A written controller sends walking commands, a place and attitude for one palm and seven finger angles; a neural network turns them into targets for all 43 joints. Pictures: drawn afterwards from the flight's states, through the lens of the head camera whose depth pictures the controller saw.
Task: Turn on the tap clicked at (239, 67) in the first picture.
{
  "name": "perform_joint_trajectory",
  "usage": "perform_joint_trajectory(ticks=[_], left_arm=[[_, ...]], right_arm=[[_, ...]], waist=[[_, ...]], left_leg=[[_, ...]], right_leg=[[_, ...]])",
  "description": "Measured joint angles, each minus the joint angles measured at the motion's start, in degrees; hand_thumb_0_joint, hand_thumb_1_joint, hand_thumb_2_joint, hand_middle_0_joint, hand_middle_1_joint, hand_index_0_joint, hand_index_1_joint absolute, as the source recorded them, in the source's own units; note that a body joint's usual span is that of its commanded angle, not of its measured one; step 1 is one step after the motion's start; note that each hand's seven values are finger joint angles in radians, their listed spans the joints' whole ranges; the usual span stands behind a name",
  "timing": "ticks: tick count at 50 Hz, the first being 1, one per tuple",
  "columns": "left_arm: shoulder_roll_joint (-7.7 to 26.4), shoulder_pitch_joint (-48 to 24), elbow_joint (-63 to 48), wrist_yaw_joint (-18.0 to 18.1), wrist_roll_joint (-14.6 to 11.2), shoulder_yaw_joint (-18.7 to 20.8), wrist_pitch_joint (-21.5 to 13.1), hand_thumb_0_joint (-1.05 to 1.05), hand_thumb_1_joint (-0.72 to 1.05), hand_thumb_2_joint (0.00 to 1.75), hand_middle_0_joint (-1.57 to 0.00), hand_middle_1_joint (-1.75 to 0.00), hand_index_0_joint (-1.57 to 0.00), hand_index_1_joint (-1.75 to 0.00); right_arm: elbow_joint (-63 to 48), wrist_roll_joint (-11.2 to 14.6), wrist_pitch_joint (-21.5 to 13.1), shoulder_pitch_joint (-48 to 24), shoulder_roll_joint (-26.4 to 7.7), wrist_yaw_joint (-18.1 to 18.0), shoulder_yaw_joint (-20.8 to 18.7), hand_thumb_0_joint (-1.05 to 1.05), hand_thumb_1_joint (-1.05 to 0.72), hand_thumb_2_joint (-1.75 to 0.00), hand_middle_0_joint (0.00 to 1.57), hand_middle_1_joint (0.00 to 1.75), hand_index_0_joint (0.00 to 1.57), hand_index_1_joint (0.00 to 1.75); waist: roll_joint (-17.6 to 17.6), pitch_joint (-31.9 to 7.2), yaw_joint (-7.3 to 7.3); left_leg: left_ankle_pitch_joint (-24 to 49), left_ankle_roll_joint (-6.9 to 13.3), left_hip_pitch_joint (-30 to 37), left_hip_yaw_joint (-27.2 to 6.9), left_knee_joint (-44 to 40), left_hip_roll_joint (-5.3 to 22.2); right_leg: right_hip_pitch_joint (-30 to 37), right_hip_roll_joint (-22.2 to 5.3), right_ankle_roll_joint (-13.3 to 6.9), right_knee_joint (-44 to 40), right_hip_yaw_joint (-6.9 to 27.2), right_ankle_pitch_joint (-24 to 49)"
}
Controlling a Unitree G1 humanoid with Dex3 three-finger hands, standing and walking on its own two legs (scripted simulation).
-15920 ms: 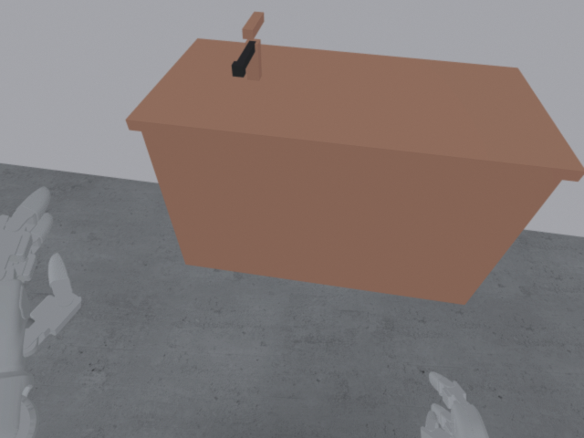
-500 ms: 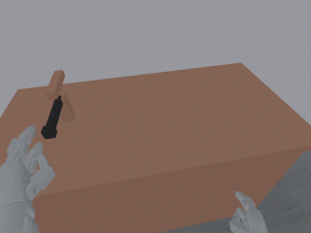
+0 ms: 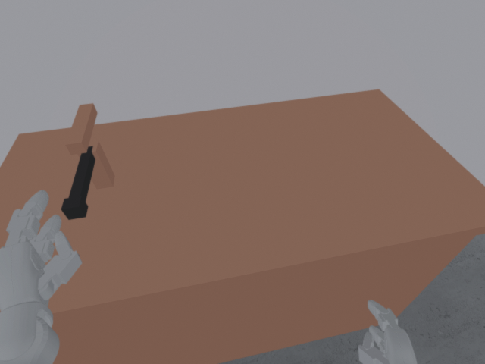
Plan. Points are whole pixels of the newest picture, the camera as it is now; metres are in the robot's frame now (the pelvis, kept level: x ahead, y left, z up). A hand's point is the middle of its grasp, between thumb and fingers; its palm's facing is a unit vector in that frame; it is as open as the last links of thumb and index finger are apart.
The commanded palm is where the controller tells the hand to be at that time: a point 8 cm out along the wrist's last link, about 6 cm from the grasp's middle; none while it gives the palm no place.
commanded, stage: reach beside the lever's end, fingers flat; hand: left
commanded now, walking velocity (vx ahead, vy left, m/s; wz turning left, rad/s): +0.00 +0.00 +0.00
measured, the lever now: (75, 207) +0.31 +0.33 +0.10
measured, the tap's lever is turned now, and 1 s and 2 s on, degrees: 0 0 0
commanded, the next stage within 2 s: push the lever round in 1.48 s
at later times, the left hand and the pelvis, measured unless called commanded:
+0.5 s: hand (60, 248) +0.23 +0.30 +0.11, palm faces +0.54 -0.83 -0.11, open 7.7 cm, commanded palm +0.19 +0.34 +0.11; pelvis +0.00 +0.01 +0.00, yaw +0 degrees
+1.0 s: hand (56, 238) +0.25 +0.33 +0.10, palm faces +0.55 -0.83 -0.11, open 7.8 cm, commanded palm +0.21 +0.38 +0.09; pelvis -0.01 +0.01 +0.00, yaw +0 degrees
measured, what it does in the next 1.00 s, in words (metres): stands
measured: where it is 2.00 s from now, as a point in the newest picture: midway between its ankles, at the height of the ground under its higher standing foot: outside the picture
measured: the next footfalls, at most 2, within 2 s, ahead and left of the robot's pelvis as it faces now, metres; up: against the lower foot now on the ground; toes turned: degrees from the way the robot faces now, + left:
none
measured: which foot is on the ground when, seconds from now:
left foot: down 0.00-1.00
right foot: down 0.00-1.00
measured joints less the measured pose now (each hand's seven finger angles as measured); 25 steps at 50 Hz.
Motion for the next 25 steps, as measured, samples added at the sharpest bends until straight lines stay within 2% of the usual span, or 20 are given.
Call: perform_joint_trajectory(ticks=[13, 25], left_arm=[[0.59, -1.20, 4.19, -1.02, -0.31, 2.27, -1.62, 0.02, 0.89, 0.90, -0.19, -0.25, -0.18, -0.25], [1.93, -6.86, 12.13, -3.28, -0.56, 4.76, -4.62, 0.02, 0.89, 0.90, -0.18, -0.22, -0.17, -0.22]], right_arm=[[-0.22, -0.05, 1.12, 0.01, 0.27, 0.26, -0.41, 0.02, -0.90, -0.90, 0.20, 0.30, 0.20, 0.30], [1.28, 0.21, 0.54, -0.31, -0.20, -0.33, -0.58, 0.02, -0.90, -0.90, 0.20, 0.30, 0.20, 0.30]], waist=[[-0.34, -0.42, -0.22], [-0.33, 0.06, -0.51]], left_leg=[[0.05, 0.44, -0.35, 0.66, -0.36, -0.23], [0.38, 0.58, -1.77, 0.45, 0.26, -0.37]], right_leg=[[-0.49, -0.23, 0.49, -0.42, 0.66, 0.27], [-1.64, -0.37, 0.59, -0.19, 0.42, 0.72]])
